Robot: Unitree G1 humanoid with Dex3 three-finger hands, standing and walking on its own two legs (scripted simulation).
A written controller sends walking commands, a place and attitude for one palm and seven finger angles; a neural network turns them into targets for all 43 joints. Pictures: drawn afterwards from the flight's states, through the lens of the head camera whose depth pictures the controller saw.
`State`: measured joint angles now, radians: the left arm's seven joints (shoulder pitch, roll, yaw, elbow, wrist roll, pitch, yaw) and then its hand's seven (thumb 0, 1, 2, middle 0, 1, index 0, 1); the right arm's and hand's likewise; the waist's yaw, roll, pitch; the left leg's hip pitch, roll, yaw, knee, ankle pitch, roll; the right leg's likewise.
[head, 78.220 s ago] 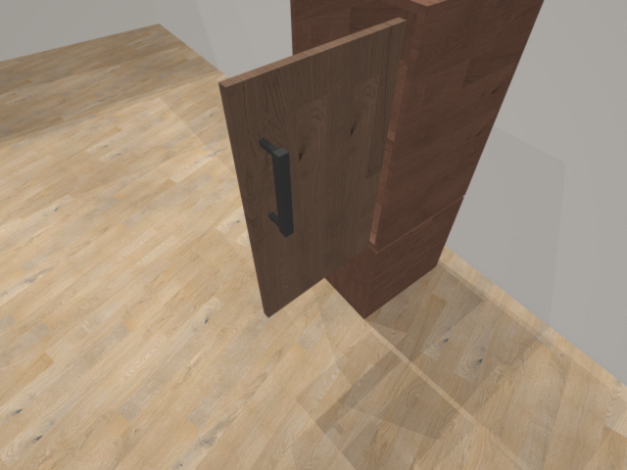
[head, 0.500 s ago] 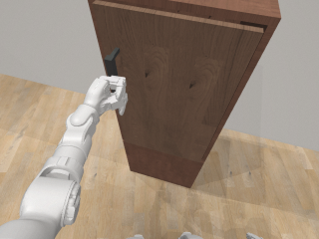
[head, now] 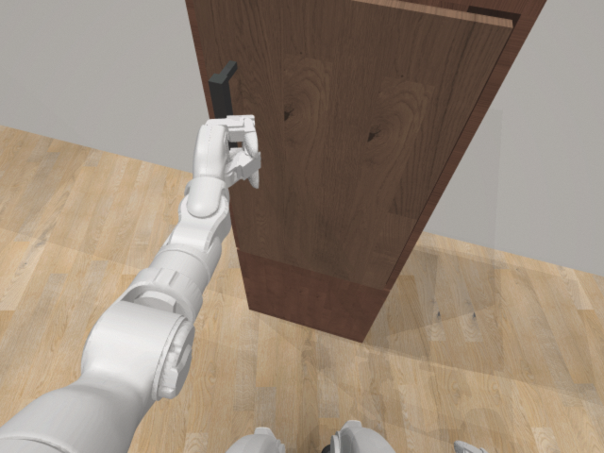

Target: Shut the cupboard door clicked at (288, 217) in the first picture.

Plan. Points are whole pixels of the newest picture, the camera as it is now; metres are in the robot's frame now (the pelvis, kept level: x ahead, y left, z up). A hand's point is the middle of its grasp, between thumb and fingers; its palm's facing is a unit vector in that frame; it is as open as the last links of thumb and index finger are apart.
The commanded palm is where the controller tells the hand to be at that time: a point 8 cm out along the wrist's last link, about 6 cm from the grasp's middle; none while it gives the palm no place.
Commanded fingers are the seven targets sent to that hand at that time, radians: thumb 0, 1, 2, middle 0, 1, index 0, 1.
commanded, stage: pull the fist back off the door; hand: left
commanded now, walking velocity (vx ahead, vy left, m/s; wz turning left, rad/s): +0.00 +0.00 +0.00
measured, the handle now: (232, 125) +0.54 +0.09 +0.11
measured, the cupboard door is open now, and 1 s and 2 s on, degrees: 0 0 0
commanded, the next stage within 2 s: draw the hand back to the body in 0.62 s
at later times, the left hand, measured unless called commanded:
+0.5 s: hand (263, 188) +0.43 +0.05 +0.11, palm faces -0.10 -0.99 -0.02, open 3.1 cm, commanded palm +0.40 +0.09 +0.12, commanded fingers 0.00 0.90 0.90 -1.30 -1.50 -1.30 -1.50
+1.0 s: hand (238, 202) +0.38 +0.07 +0.14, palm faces -0.07 -1.00 -0.06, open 3.1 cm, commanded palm +0.35 +0.12 +0.14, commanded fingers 0.00 0.90 0.90 -1.30 -1.50 -1.30 -1.50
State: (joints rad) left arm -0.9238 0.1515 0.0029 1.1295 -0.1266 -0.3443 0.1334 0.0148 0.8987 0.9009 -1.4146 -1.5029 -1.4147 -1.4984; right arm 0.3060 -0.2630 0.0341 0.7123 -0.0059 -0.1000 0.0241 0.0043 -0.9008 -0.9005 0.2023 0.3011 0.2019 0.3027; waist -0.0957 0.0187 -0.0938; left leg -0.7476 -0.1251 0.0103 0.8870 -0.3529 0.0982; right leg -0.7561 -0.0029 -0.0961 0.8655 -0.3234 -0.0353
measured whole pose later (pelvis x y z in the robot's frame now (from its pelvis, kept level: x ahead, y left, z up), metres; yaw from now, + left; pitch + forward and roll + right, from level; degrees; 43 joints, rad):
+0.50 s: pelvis +0.05 -0.03 +0.02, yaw -5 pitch +9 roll +0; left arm -0.29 0.14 0.05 0.49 -0.14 -0.31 0.01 0.02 0.90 0.90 -1.30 -1.50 -1.30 -1.50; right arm 0.37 -0.26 0.00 0.57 0.03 -0.01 0.05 0.01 -0.90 -0.90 0.20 0.30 0.20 0.30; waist -0.05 0.03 -0.11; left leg -0.52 -0.05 0.06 0.76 -0.40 0.08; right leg -0.56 0.08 -0.02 0.75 -0.34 -0.07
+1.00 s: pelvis +0.07 -0.05 +0.03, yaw -3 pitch +4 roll +1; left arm -0.03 0.20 0.06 0.13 -0.19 -0.07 -0.09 0.01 0.90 0.90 -1.30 -1.50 -1.30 -1.50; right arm 0.22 -0.24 0.06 0.50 0.06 0.05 0.00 0.01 -0.90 -0.90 0.20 0.30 0.20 0.30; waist 0.01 0.04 -0.11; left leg -0.34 -0.06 0.01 0.66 -0.39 0.04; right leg -0.38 0.08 -0.06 0.66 -0.35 -0.09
